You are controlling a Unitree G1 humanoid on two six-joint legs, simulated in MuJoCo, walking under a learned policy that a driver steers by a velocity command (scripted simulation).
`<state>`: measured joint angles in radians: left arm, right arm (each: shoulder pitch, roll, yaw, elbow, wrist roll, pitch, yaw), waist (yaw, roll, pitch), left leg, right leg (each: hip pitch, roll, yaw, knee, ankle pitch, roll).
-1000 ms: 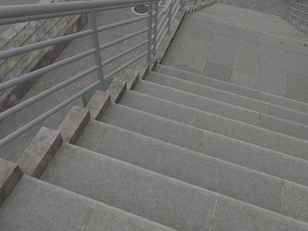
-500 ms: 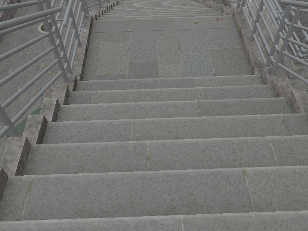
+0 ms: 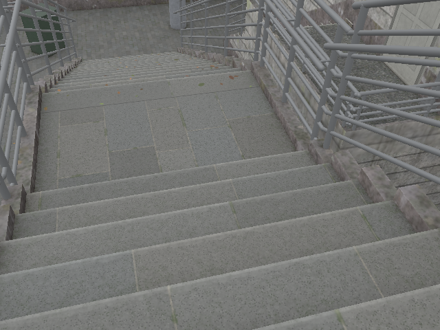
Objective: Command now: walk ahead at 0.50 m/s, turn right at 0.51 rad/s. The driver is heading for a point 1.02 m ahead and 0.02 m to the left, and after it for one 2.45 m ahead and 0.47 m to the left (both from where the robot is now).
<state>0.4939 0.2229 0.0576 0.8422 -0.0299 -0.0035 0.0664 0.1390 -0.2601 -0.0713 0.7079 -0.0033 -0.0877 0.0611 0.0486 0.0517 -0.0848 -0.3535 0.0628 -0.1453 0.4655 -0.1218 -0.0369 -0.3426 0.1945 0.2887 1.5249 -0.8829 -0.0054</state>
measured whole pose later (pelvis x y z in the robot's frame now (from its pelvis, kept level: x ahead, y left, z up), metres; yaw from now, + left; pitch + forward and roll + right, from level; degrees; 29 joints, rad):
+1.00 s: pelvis +0.54 -0.08 -0.18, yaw -5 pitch +2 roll -2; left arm 0.43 0.19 0.04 1.02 0.00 -0.08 0.00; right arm 0.18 -0.25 -0.09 0.80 0.01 -0.04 -0.02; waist 0.04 0.06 -0.01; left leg -0.76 0.09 -0.11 1.05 0.02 0.00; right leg -0.30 0.08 -0.02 0.61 -0.34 -0.06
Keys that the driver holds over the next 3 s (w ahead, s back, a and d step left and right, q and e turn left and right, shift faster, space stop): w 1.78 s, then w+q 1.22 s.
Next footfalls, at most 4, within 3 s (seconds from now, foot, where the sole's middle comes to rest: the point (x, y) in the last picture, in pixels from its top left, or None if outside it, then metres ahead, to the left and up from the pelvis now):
0.70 right None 0.56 -0.17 -0.94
1.28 left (211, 304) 0.84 0.08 -1.11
1.94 right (279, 249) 1.25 -0.24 -1.27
2.56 left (222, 224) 1.51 0.05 -1.44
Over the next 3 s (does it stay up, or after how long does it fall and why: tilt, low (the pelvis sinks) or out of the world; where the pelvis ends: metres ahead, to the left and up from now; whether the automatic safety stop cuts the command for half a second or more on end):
stays up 1.62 -0.04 -0.72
